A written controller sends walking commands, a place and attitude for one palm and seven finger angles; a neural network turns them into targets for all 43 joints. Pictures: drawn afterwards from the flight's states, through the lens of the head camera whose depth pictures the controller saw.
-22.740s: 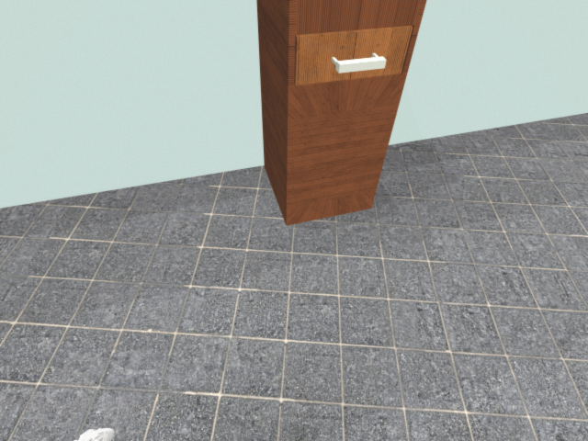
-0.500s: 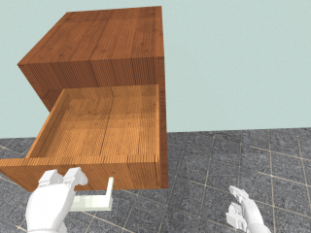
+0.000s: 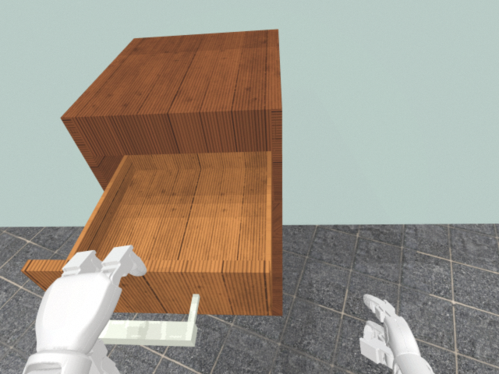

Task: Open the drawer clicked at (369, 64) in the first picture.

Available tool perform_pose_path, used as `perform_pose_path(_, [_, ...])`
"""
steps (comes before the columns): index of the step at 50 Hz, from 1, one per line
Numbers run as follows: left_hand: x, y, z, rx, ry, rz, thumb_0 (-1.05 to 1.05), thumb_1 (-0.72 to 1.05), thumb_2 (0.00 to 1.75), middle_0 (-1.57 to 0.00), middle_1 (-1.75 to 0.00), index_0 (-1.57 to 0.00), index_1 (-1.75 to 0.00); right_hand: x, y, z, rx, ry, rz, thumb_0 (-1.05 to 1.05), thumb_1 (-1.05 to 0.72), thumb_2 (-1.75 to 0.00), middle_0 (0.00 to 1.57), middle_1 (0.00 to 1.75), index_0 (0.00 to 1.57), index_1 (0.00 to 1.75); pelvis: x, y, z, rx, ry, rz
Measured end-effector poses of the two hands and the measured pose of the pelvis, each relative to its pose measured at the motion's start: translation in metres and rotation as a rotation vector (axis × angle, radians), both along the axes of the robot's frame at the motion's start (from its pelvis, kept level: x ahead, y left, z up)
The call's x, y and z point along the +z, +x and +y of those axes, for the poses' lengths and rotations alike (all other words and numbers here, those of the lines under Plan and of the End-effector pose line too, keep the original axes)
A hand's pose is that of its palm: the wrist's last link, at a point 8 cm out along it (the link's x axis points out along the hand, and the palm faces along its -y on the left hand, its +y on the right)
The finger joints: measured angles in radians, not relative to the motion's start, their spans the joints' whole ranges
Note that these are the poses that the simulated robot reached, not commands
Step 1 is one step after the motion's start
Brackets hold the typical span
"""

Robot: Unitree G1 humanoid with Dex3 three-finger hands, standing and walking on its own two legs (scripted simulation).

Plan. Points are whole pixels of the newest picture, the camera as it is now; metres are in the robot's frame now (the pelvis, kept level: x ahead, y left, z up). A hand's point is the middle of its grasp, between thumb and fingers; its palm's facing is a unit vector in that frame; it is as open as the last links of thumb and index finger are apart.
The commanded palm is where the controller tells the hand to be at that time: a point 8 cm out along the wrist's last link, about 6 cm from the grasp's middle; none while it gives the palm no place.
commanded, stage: lift the hand off the handle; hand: left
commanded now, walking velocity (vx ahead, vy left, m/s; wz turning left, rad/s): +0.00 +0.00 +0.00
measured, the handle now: (148, 316) +0.19 +0.21 +0.01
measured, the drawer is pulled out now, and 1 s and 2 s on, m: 0.28 0.28 0.28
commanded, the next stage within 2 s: draw the hand back to the body in 0.44 s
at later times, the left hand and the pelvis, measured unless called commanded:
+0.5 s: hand (90, 282) +0.17 +0.23 +0.15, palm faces +0.15 -0.15 -0.98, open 13.9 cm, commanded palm +0.13 +0.22 +0.21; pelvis +0.00 +0.00 +0.01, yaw +0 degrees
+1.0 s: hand (83, 291) +0.16 +0.23 +0.15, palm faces +0.10 -0.12 -0.99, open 13.9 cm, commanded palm +0.13 +0.24 +0.21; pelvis +0.00 +0.00 +0.01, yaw +0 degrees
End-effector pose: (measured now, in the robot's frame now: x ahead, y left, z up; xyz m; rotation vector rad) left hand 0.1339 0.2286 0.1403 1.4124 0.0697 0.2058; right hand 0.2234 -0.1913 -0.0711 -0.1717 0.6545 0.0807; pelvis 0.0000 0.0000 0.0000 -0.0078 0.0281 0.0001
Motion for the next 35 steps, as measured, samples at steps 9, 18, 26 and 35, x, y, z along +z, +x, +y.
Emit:
perform_pose_path(9, [0.042, 0.019, 0.002, 0.003, 0.006, -0.079, 0.00, -0.49, 0.30, -0.34, -1.21, -0.34, -1.21, 0.013, 0.008, 0.008, 0.006, 0.044, -0.009, 0.01, -0.90, -0.90, 0.20, 0.30, 0.20, 0.30, 0.007, 0.003, 0.003, -0.004, 0.003, -0.029])
perform_pose_path(18, [0.061, 0.014, -0.005, -0.059, 0.008, -0.055, 0.00, -0.49, 0.30, -0.32, -1.20, -0.32, -1.20, 0.025, 0.010, 0.003, 0.012, 0.044, -0.035, 0.01, -0.90, -0.90, 0.20, 0.30, 0.20, 0.30, 0.011, 0.004, 0.003, -0.013, -0.001, -0.047])
perform_pose_path(26, [0.062, 0.008, 0.002, -0.015, -0.012, -0.046, 0.00, -0.50, 0.30, -0.32, -1.20, -0.32, -1.20, 0.021, 0.006, 0.000, 0.018, 0.038, -0.019, 0.01, -0.90, -0.90, 0.19, 0.30, 0.20, 0.30, 0.012, -0.001, 0.001, -0.002, -0.002, -0.055])
perform_pose_path(35, [0.058, 0.013, -0.004, -0.063, 0.023, -0.037, 0.00, -0.49, 0.30, -0.32, -1.20, -0.32, -1.20, 0.017, -0.003, 0.003, 0.023, 0.039, -0.005, 0.01, -0.90, -0.90, 0.19, 0.30, 0.20, 0.30, 0.012, -0.003, -0.003, -0.002, -0.001, -0.059])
